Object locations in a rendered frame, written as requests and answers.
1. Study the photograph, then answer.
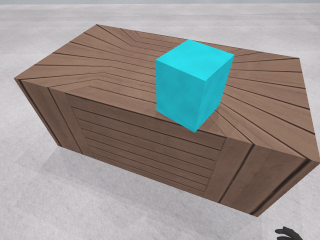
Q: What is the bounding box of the pedestal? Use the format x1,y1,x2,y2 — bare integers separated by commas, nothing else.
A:
14,24,320,217

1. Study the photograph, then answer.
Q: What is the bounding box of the carton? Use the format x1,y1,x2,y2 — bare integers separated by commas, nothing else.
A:
155,39,235,133

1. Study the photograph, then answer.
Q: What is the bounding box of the right robot hand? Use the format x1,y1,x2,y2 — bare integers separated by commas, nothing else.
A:
275,226,303,240

